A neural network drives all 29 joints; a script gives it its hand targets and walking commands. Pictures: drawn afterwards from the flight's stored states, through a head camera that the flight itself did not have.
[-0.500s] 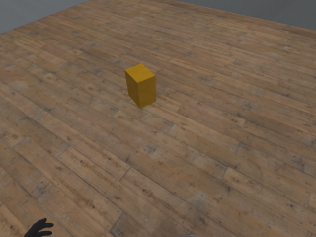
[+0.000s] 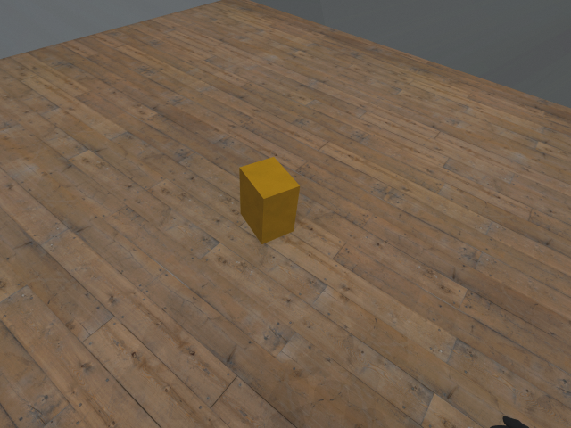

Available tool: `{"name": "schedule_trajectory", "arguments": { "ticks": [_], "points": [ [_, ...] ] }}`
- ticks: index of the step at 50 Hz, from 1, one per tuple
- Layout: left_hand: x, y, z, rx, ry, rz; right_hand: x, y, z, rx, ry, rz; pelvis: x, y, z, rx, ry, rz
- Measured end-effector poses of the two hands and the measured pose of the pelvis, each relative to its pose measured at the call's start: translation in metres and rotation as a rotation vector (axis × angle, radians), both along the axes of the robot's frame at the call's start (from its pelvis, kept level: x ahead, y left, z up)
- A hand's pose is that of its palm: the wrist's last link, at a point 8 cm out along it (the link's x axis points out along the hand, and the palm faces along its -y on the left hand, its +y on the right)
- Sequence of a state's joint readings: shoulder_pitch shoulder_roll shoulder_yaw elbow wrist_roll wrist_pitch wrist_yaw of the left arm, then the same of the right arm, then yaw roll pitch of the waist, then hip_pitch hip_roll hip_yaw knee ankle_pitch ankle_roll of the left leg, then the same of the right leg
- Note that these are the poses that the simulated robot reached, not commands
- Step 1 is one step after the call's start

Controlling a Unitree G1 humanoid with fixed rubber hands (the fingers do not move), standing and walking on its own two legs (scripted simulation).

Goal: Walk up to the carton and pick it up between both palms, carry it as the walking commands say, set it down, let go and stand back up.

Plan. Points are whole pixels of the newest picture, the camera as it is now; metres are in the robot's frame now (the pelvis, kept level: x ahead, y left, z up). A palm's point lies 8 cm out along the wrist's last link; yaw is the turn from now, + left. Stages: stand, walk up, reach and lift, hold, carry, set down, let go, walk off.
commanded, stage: walk up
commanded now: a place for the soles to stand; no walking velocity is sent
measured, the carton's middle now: (267, 200) +1.15 +0.03 -0.62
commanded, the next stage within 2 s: none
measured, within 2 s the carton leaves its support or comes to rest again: neither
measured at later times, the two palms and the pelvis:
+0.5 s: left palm (102, 322) +0.31 +0.30 -0.08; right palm (486, 341) +0.30 -0.35 -0.10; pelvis +0.23 -0.03 +0.00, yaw +1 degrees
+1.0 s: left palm (146, 220) +0.54 +0.29 -0.09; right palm (466, 268) +0.46 -0.38 -0.10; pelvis +0.44 -0.04 -0.01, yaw +0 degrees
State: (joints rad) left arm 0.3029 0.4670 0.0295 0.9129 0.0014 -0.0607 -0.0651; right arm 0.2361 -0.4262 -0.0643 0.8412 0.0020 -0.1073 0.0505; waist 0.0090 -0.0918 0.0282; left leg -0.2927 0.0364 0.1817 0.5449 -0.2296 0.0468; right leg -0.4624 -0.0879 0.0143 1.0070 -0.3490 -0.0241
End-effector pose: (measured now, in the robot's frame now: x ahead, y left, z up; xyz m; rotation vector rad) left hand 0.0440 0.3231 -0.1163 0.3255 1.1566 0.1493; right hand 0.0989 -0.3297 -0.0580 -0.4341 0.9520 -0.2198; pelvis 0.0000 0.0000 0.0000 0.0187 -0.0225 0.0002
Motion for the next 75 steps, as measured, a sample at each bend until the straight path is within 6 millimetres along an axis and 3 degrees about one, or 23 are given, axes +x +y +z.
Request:
{"name": "schedule_trajectory", "arguments": {
  "ticks": [5,10,13,16,19,24,31,34,40,45,49,52,57,64,68,75],
  "points": [
    [0.070,-0.005,0.013,-0.006,-0.005,-0.047,0.007,-0.008,-0.005,0.010,0.065,-0.051,0.047,-0.001,0.006,0.006,0.003,-0.020],
    [0.156,-0.015,0.026,0.023,-0.050,-0.085,0.020,-0.024,-0.021,0.036,0.139,-0.120,0.101,-0.013,0.004,0.006,0.007,-0.032],
    [0.212,-0.024,0.029,0.061,-0.123,-0.104,0.039,-0.037,-0.039,0.049,0.179,-0.143,0.136,-0.028,-0.007,0.006,0.007,-0.028],
    [0.249,-0.032,0.035,0.082,-0.201,-0.093,0.070,-0.040,-0.051,0.060,0.213,-0.129,0.160,-0.035,-0.011,-0.016,-0.003,-0.017],
    [0.263,-0.035,0.042,0.084,-0.214,-0.071,0.113,-0.034,-0.050,0.078,0.196,-0.087,0.182,-0.035,-0.006,-0.032,-0.006,-0.002],
    [0.270,-0.027,0.038,0.078,-0.168,-0.034,0.186,-0.021,-0.040,0.087,0.160,-0.007,0.221,-0.031,-0.001,-0.044,-0.003,0.018],
    [0.291,0.001,0.002,0.053,-0.065,0.012,0.274,-0.013,-0.027,0.001,0.070,0.034,0.285,-0.010,-0.016,-0.025,-0.004,0.014],
    [0.315,-0.002,-0.005,0.039,-0.017,-0.008,0.290,-0.015,-0.017,-0.012,0.034,-0.014,0.308,-0.008,-0.013,-0.009,-0.008,0.003],
    [0.382,-0.015,0.006,0.010,-0.028,-0.057,0.303,-0.023,-0.008,-0.017,0.084,-0.066,0.354,-0.011,-0.001,-0.002,-0.001,-0.014],
    [0.445,-0.027,0.021,0.028,-0.056,-0.085,0.318,-0.038,-0.020,0.011,0.144,-0.106,0.399,-0.024,0.000,-0.006,0.004,-0.023],
    [0.492,-0.032,0.025,0.084,-0.140,-0.076,0.348,-0.050,-0.042,0.033,0.185,-0.105,0.433,-0.040,-0.012,-0.018,0.001,-0.008],
    [0.507,-0.035,0.033,0.095,-0.170,-0.045,0.385,-0.045,-0.048,0.052,0.192,-0.070,0.453,-0.042,-0.010,-0.031,-0.006,0.008],
    [0.511,-0.029,0.036,0.096,-0.131,0.000,0.457,-0.029,-0.042,0.079,0.151,0.013,0.488,-0.038,-0.003,-0.038,-0.004,0.026],
    [0.529,-0.007,0.004,0.070,-0.034,0.038,0.543,-0.015,-0.031,0.017,0.060,0.066,0.544,-0.020,-0.017,-0.017,-0.004,0.022],
    [0.563,-0.014,-0.004,0.048,0.013,0.007,0.561,-0.019,-0.019,-0.001,0.023,0.006,0.571,-0.018,-0.013,-0.002,-0.007,0.004],
    [0.645,-0.032,0.009,0.028,-0.031,-0.055,0.565,-0.040,-0.017,-0.012,0.105,-0.061,0.618,-0.028,-0.004,-0.007,-0.005,-0.009]
  ]
}}
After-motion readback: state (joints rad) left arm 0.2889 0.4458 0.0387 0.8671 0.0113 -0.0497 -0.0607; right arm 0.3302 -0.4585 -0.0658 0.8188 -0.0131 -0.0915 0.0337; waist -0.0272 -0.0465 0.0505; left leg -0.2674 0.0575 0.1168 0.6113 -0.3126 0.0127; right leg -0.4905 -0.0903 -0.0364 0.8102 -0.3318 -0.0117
